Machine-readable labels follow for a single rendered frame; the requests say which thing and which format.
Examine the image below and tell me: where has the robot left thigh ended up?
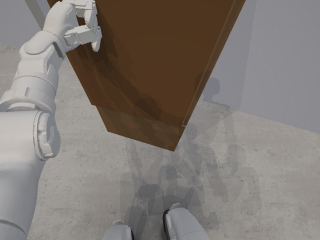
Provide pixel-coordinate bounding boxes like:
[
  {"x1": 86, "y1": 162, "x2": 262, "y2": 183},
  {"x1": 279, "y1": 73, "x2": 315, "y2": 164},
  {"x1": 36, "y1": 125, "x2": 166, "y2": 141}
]
[{"x1": 102, "y1": 224, "x2": 132, "y2": 240}]

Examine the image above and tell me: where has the left robot upper arm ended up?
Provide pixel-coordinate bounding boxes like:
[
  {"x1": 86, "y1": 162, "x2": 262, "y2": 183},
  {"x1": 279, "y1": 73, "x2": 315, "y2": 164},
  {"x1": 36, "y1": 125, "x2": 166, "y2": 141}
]
[{"x1": 0, "y1": 110, "x2": 61, "y2": 240}]

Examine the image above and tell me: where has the robot left hand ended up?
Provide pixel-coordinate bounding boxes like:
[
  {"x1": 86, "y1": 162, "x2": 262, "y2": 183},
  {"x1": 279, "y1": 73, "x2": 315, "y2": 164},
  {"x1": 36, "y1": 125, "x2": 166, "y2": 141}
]
[{"x1": 42, "y1": 0, "x2": 102, "y2": 53}]

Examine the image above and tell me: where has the right robot shin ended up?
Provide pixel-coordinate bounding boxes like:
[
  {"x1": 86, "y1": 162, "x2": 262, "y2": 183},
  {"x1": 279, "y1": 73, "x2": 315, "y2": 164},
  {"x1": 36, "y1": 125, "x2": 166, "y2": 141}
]
[{"x1": 169, "y1": 203, "x2": 181, "y2": 240}]

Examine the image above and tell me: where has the cupboard door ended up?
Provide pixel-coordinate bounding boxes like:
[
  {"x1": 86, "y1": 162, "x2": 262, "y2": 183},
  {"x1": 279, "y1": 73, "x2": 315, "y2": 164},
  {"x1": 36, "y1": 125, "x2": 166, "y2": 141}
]
[{"x1": 47, "y1": 0, "x2": 234, "y2": 127}]

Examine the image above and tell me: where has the handle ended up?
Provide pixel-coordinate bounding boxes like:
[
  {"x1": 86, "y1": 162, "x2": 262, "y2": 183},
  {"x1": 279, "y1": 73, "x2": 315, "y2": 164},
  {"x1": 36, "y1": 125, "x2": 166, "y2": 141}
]
[{"x1": 24, "y1": 0, "x2": 51, "y2": 31}]

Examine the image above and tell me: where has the left robot forearm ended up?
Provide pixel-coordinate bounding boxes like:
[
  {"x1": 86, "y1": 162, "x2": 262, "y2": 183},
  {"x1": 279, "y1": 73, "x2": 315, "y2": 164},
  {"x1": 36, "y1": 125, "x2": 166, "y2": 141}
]
[{"x1": 0, "y1": 31, "x2": 66, "y2": 117}]

